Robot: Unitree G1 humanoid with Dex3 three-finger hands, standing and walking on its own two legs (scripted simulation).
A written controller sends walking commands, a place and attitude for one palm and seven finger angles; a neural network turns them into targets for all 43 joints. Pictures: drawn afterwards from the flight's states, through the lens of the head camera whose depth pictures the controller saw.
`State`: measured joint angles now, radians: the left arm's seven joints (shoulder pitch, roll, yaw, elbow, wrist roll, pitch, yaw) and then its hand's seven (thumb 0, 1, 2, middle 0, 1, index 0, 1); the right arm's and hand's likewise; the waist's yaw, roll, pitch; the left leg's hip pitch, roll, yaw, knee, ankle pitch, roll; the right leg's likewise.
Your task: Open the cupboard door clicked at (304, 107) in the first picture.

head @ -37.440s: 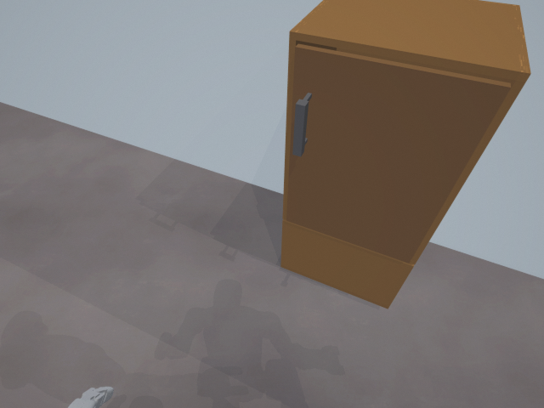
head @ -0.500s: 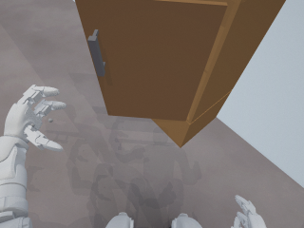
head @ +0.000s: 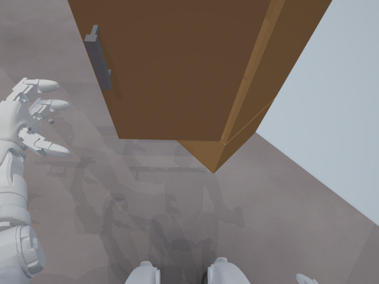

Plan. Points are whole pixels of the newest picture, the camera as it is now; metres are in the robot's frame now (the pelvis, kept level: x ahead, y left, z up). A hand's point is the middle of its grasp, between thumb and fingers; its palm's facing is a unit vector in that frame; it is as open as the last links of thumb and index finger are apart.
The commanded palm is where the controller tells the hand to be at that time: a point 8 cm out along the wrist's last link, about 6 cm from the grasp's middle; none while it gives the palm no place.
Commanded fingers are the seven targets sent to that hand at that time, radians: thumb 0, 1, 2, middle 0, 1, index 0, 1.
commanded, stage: move the hooked fingers beside the handle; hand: left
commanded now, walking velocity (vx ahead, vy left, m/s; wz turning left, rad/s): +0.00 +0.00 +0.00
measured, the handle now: (101, 59) +0.61 +0.21 +0.06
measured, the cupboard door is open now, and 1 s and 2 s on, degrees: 45 45 45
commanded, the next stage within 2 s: none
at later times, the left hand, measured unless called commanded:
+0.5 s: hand (59, 87) +0.50 +0.28 +0.08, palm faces -0.01 -1.00 +0.00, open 14.0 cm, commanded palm +0.49 +0.32 +0.07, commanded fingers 0.00 -0.50 0.30 -0.30 -1.20 -0.30 -1.20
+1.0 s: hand (71, 70) +0.57 +0.28 +0.06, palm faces -0.04 -1.00 -0.01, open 14.0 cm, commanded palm +0.56 +0.30 +0.06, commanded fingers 0.00 -0.50 0.30 -0.30 -1.20 -0.30 -1.20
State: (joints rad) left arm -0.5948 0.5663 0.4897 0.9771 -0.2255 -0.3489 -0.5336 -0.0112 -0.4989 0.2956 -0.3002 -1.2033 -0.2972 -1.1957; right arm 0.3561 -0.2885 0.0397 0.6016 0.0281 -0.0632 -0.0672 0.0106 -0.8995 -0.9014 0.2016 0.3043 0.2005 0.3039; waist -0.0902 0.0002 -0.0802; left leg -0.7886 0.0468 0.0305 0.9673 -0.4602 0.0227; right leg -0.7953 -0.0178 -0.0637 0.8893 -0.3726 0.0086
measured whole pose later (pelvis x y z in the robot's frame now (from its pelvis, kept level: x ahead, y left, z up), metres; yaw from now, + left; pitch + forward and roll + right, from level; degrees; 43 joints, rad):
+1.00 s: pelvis +0.01 +0.02 -0.02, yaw -3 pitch +28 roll -6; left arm -1.11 0.90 0.55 1.29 -0.03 -0.26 -0.50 -0.01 -0.50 0.30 -0.30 -1.20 -0.30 -1.20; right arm 0.45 -0.28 0.10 0.57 -0.02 0.10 -0.02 0.00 -0.90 -0.90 0.20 0.30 0.20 0.30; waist -0.26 0.03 -0.06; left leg -1.08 0.08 0.01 1.09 -0.51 0.04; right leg -1.05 0.01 -0.07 0.93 -0.37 0.03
